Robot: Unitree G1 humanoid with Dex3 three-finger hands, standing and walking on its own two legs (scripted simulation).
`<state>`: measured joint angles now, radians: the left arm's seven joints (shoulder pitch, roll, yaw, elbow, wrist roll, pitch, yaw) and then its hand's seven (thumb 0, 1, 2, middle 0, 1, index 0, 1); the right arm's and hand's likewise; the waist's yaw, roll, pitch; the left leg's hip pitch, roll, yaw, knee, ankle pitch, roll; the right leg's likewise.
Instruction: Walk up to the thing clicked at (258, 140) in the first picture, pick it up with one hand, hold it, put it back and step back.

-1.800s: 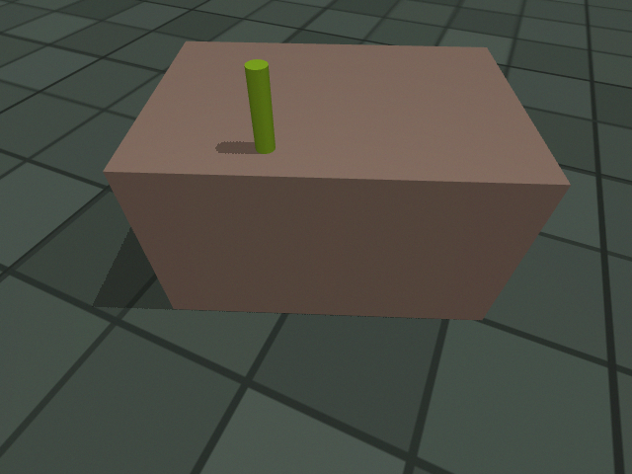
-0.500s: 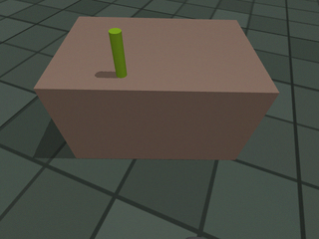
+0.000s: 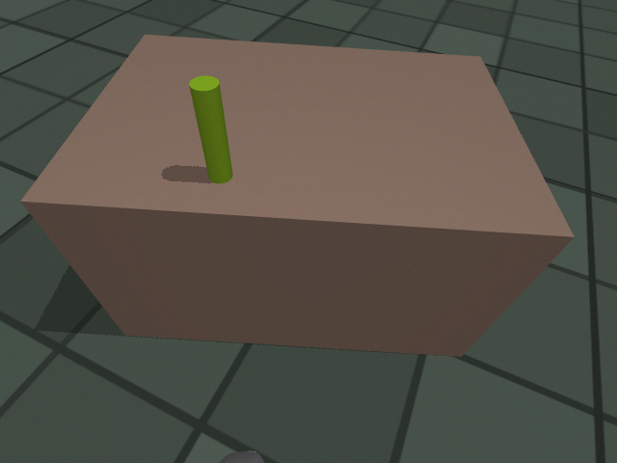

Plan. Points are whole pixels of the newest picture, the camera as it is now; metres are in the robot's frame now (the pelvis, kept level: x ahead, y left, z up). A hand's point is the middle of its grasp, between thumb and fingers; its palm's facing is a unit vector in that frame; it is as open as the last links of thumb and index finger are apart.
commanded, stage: walk up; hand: left
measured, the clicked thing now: (213, 134) +0.69 +0.23 +0.00
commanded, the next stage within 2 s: stand in 1.90 s
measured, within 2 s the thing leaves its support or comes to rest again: neither
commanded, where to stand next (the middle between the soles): +0.26 -0.02 m, yaw -1 degrees
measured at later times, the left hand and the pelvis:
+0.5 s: hand (178, 357) +0.28 +0.22 -0.11, palm faces -0.06 -0.91 -0.42, open 7.3 cm; pelvis +0.17 -0.05 +0.00, yaw -1 degrees
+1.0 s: hand (175, 358) +0.29 +0.24 -0.16, palm faces -0.03 -0.94 -0.34, open 7.3 cm; pelvis +0.22 -0.02 +0.00, yaw -1 degrees
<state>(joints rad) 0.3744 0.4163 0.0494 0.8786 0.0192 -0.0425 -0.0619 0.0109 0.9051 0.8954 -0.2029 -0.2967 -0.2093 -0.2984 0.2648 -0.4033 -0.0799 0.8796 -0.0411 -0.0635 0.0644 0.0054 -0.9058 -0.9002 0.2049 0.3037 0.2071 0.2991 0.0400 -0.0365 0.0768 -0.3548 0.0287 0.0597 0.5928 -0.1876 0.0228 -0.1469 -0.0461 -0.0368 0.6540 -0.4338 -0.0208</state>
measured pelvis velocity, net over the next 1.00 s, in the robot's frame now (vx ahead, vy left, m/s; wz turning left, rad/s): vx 0.22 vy -0.02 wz -0.01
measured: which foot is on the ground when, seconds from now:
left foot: down 0.00-0.36, up 0.38-0.68, down 0.70-1.00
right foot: down 0.00-0.00, up 0.02-0.32, down 0.34-1.00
